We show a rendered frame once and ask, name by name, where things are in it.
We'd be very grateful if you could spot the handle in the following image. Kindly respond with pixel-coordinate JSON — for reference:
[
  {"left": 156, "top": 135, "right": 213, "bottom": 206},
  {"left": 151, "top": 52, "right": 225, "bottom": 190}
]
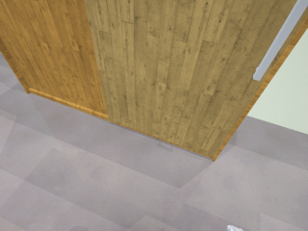
[{"left": 253, "top": 0, "right": 308, "bottom": 81}]

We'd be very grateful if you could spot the wardrobe door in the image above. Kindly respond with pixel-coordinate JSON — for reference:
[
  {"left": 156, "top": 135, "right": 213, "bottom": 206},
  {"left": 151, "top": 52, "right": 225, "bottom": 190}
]
[
  {"left": 84, "top": 0, "right": 308, "bottom": 158},
  {"left": 0, "top": 0, "right": 108, "bottom": 115}
]

